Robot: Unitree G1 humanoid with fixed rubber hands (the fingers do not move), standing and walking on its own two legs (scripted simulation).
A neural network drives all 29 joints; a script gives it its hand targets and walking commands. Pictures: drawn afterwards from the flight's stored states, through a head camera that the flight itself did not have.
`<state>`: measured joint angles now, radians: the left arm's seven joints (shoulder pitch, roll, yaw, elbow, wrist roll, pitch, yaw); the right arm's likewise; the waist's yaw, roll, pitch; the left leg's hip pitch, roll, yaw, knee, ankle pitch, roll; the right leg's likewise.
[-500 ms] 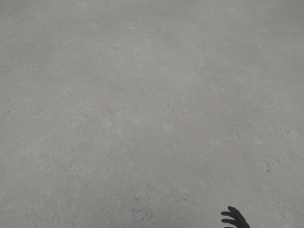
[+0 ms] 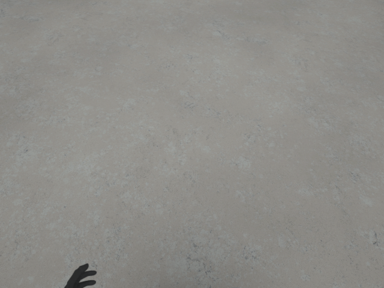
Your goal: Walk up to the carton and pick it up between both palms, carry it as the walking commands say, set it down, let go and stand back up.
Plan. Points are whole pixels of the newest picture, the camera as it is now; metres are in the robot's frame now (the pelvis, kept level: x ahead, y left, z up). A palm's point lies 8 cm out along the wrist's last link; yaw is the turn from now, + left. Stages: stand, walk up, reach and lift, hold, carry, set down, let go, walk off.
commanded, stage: walk up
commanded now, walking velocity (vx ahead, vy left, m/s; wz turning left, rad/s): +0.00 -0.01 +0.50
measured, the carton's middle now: out of the picture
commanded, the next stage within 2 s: none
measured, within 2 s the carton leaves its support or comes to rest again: neither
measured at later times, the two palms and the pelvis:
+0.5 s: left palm out of the picture -0.03 +0.26 -0.14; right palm (285, 263) +0.19 -0.22 -0.12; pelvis -0.01 -0.01 -0.01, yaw +15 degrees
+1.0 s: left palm out of the picture +0.01 +0.27 -0.10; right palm (293, 264) +0.18 -0.24 -0.13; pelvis +0.00 -0.02 -0.01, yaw +29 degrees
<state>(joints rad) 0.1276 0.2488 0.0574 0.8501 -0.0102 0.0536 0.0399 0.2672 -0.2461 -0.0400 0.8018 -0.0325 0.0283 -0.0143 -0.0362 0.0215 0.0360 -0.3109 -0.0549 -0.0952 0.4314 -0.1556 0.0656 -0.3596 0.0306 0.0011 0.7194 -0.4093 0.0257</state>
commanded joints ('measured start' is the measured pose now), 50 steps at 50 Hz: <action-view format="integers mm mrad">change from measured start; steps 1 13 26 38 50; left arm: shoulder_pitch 90 133 243 7 124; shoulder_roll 58 97 113 68 222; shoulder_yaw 8 14 56 21 49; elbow -45 -96 -95 -132 -90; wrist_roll -17 44 17 32 27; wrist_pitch -21 -76 -45 2 -37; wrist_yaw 10 -4 -18 -43 0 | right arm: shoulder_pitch -11 -37 -13 21 25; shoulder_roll -168 -90 -131 -180 -78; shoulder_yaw -43 -41 -60 -89 -56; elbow -73 -43 -116 -125 -128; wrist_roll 1 35 22 6 19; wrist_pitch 2 24 -4 -14 -8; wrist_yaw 1 44 33 17 -3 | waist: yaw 26 73 -4 16 92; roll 165 -228 8 114 -321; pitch -81 8 -152 -56 -79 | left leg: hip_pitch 94 -251 320 181 -288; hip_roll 252 55 194 254 -25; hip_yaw -321 123 -52 -177 36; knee -146 647 -77 -78 414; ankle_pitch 80 -207 131 388 -459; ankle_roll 87 -134 -8 100 -82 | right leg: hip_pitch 57 261 2 -158 280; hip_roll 16 -300 -276 -88 -538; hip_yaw -28 -20 -178 -34 345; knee -147 -394 75 249 -491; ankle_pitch -2 642 331 -5 293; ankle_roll -9 -175 6 41 -150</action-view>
